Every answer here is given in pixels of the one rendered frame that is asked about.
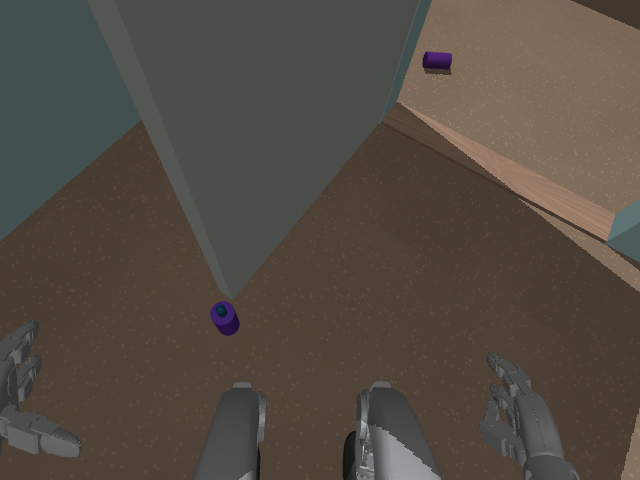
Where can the right robot hand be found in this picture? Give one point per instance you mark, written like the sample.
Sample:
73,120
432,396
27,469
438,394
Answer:
533,431

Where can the right robot arm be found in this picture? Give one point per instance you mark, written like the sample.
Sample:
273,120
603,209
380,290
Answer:
547,467

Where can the left robot hand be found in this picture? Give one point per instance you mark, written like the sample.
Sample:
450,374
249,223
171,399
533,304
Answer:
29,431

